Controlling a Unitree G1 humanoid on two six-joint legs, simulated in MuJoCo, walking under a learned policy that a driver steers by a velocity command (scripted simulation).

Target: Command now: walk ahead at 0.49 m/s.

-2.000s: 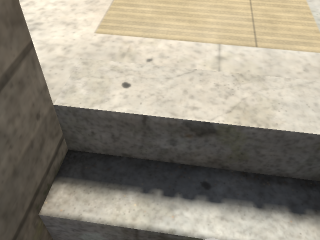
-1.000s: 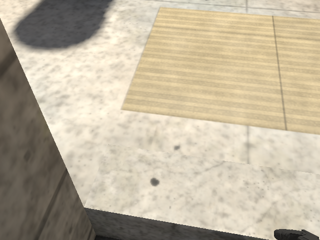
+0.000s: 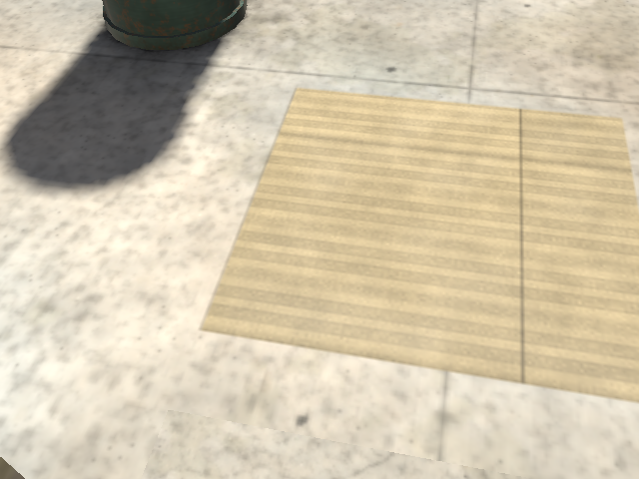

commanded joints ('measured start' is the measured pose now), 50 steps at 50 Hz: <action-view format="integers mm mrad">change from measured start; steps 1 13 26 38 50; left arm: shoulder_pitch -192 360 139 -168 -425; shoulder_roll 39 61 0 -60 -93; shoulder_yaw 5 -35 62 38 49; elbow -99 76 -21 -72 -238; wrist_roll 33 114 71 63 89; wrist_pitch -49 -60 -28 -78 -20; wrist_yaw -1 -20 -61 64 28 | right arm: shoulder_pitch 73 -380 524 117 434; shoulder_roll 71 123 -92 83 158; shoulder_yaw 45 92 12 32 33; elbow -28 -296 -69 -59 -12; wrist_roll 7 13 -32 -44 -17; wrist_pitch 7 16 39 -76 -64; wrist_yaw -5 10 16 -14 1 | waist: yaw -114 93 -245 -34 -105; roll -55 -197 288 144 73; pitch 104 250 -329 70 150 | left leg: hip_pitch -250 -672 935 609 1011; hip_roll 72 210 383 252 343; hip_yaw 53 311 -773 48 100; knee -35 159 -1410 -1611 -1731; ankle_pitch -13 -140 -520 -366 70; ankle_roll -37 -42 47 -55 84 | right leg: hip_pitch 126 426 -58 -268 -292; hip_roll -191 -388 -11 -135 -202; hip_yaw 466 384 285 72 -105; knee -603 -886 572 544 -108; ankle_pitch -318 -162 548 535 717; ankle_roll -175 -225 -22 -71 33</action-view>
